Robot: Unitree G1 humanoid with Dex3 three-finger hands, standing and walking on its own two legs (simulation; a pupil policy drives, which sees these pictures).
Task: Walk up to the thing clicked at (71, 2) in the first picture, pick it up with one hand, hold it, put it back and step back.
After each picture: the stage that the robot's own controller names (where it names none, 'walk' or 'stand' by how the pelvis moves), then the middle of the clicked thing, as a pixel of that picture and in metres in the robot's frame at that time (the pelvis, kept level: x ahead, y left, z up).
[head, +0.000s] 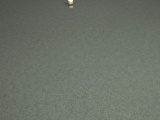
stand; (70, 2) +2.24 +0.21 -0.72
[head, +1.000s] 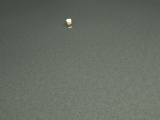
walk; (69, 23) +2.09 +0.35 -0.70
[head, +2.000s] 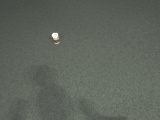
walk; (56, 38) +1.44 +0.46 -0.72
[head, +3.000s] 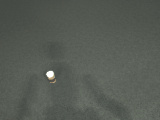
walk; (51, 77) +0.95 +0.43 -0.72
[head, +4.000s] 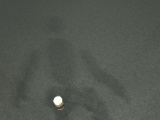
walk; (59, 103) +0.60 +0.30 -0.71
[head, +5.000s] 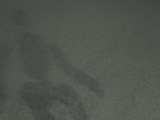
walk; out of the picture +0.39 +0.18 -0.70
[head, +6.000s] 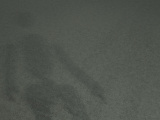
stand; out of the picture +0.33 +0.23 -0.72
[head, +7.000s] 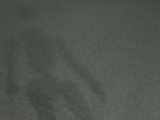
stand; out of the picture +0.33 +0.22 -0.72
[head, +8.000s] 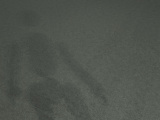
stand; out of the picture +0.32 +0.22 -0.73
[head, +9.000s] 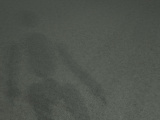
stand; out of the picture +0.31 +0.22 -0.73
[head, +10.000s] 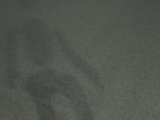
go down; out of the picture +0.32 +0.22 -0.72
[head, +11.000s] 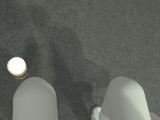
go down; (18, 68) +0.40 +0.25 -0.29
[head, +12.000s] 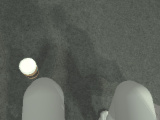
close in; (29, 68) +0.40 +0.25 -0.30
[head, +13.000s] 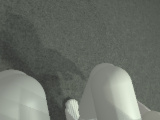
close in; out of the picture +0.38 +0.28 -0.22
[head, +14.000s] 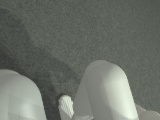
close; out of the picture +0.38 +0.29 -0.22
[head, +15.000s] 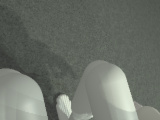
lift; out of the picture +0.36 +0.28 -0.22
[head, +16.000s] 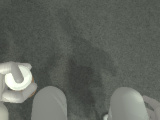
lift; (22, 83) +0.32 +0.22 -0.05
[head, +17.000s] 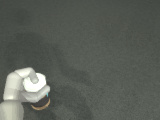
hold; (37, 92) +0.32 +0.17 +0.01
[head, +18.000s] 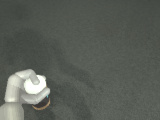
hold; (38, 93) +0.33 +0.17 -0.01
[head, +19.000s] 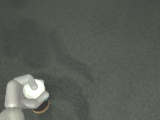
crouch; (37, 97) +0.32 +0.17 -0.05
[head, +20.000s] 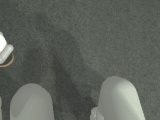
lower; out of the picture +0.45 +0.25 -0.10
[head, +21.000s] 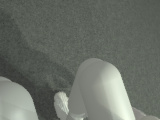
lower; out of the picture +0.41 +0.30 -0.22
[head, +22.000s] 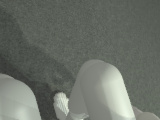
lower; out of the picture +0.40 +0.30 -0.22
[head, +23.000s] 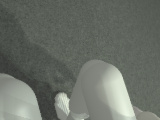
lower; out of the picture +0.40 +0.30 -0.23
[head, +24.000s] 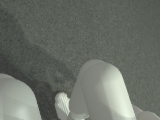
lower; out of the picture +0.40 +0.30 -0.22
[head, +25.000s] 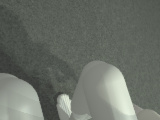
open; out of the picture +0.39 +0.27 -0.23
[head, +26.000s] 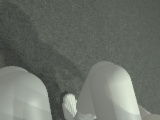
stand; out of the picture +0.39 +0.26 -0.22
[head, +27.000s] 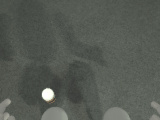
walk; (49, 96) +0.39 +0.20 -0.51
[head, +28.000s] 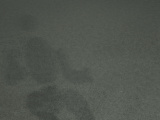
stand; out of the picture +0.35 +0.19 -0.66
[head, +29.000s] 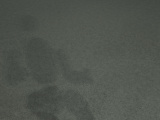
stand; out of the picture +0.35 +0.19 -0.67
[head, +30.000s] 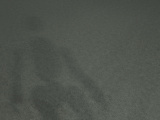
stand; out of the picture +0.37 +0.18 -0.72
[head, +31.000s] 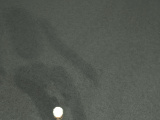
walk; (58, 113) +0.40 +0.14 -0.71
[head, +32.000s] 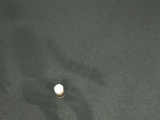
walk; (59, 91) +0.58 +0.22 -0.69
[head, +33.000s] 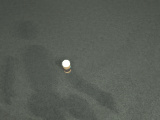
walk; (66, 66) +0.88 +0.22 -0.70
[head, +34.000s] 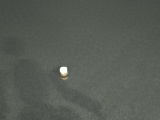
stand; (64, 73) +0.94 +0.20 -0.72
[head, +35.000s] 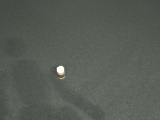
stand; (61, 72) +0.95 +0.22 -0.72
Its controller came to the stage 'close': yes
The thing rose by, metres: 0.70
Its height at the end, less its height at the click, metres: +0.00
